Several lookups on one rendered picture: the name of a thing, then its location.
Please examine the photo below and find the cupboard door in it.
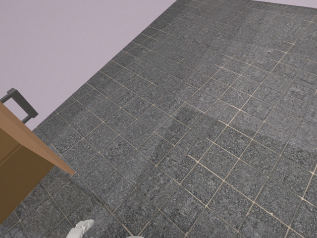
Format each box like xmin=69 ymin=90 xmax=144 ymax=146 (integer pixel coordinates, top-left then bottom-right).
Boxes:
xmin=0 ymin=101 xmax=75 ymax=175

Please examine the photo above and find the robot left hand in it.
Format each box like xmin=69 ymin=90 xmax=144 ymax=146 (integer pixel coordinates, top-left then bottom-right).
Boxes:
xmin=66 ymin=219 xmax=94 ymax=238

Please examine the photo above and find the handle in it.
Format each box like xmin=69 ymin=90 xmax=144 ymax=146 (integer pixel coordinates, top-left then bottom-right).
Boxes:
xmin=0 ymin=88 xmax=38 ymax=124

